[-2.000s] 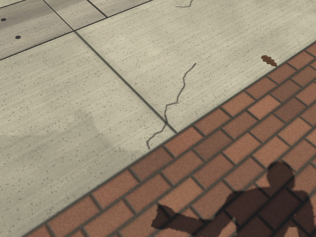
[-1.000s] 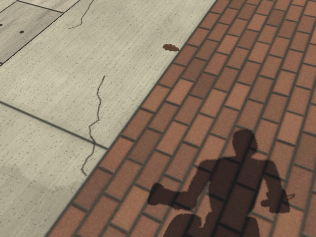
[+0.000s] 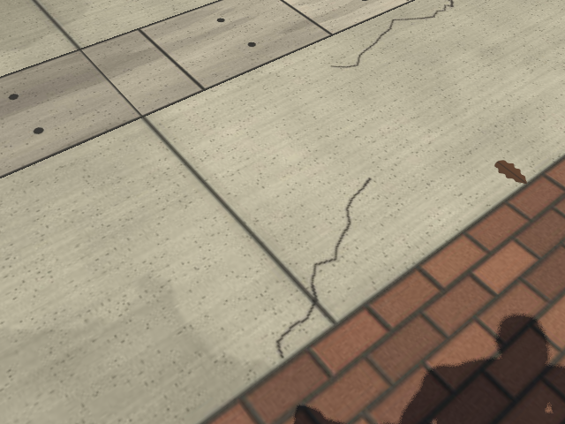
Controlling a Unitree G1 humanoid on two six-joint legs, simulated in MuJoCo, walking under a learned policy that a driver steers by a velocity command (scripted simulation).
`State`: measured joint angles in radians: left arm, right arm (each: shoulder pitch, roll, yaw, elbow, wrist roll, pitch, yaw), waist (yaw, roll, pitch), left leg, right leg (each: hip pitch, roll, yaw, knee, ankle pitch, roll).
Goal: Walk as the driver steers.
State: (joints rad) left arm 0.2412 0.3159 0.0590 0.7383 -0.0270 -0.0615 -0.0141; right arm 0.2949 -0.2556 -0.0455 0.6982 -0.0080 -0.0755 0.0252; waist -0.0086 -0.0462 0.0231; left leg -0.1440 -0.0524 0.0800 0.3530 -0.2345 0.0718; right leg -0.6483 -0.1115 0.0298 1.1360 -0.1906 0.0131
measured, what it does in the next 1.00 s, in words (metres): walks ahead, turning right: right foot, then left foot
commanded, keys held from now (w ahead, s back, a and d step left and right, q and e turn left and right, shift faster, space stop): w+e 0.78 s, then w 0.22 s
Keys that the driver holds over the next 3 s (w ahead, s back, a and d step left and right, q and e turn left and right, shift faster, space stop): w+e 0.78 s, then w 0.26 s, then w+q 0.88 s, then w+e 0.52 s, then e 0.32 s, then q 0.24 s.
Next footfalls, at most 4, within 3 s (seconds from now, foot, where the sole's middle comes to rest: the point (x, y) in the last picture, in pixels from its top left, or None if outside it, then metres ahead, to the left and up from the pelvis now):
0.30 right None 0.34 -0.13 -0.78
0.76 left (280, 355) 0.65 0.00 -0.78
1.26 right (412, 326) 0.74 -0.34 -0.78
1.76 left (341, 220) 1.09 -0.18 -0.78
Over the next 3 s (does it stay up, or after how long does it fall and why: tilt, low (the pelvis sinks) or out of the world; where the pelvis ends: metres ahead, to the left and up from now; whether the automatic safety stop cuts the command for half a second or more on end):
stays up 1.49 -0.36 -0.01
